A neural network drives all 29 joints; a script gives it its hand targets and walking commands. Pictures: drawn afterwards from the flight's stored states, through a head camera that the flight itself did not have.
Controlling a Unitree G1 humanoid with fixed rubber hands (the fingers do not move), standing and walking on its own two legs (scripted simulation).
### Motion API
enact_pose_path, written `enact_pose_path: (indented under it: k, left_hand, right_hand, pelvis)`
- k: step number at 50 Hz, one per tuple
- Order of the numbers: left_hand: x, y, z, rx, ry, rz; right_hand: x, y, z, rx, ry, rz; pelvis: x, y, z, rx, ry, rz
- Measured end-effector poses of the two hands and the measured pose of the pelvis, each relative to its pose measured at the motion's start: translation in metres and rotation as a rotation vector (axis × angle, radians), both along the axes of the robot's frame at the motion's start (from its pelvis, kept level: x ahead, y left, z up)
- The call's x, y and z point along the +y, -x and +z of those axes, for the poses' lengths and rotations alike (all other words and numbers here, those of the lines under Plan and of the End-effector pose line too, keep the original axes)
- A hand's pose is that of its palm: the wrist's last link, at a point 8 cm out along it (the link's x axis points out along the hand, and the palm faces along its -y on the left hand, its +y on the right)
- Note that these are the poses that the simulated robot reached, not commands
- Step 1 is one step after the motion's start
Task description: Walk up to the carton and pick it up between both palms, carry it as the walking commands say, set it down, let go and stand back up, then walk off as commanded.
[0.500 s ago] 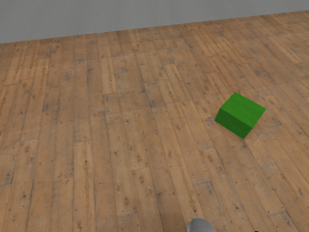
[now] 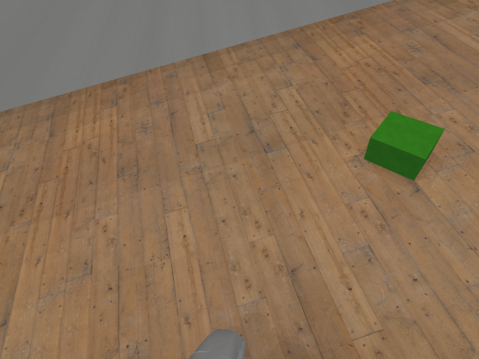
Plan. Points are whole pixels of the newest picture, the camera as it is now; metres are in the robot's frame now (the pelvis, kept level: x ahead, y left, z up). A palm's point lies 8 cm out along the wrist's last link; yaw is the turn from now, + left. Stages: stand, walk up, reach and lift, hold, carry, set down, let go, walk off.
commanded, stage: walk off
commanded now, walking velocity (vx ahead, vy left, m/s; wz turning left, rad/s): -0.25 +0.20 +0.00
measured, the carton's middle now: (402, 144) +1.12 -0.71 -0.70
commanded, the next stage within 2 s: stand in 0.30 s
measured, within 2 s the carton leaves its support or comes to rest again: neither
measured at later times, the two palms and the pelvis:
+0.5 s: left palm out of the picture -0.09 +0.42 -0.14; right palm out of the picture -0.04 -0.12 -0.10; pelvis -0.13 +0.14 +0.00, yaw +0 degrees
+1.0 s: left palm out of the picture -0.17 +0.38 -0.15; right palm out of the picture -0.21 -0.08 -0.14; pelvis -0.18 +0.15 +0.00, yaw +0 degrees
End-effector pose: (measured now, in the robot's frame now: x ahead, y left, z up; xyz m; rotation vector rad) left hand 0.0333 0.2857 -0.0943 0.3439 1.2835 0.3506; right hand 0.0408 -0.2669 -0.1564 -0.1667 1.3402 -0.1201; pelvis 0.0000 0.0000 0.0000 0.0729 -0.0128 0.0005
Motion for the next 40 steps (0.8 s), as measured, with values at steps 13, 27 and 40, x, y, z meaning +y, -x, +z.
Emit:
enact_pose_path:
  k: [13, 27, 40]
  left_hand:
    - [0.103, 0.054, -0.035, -0.072, 0.039, -0.011]
    - [0.132, 0.125, -0.046, -0.035, 0.179, -0.017]
    - [0.110, 0.182, -0.038, 0.011, 0.197, -0.049]
  right_hand:
    - [0.072, 0.042, 0.018, -0.070, 0.099, 0.053]
    - [0.157, 0.083, 0.047, -0.217, 0.136, 0.042]
    - [0.174, 0.203, 0.012, -0.022, 0.019, -0.054]
  pelvis:
    - [0.085, 0.077, -0.018, 0.014, 0.042, 0.018]
    - [0.145, 0.138, -0.003, 0.003, 0.093, -0.007]
    - [0.152, 0.171, -0.001, -0.016, 0.076, -0.008]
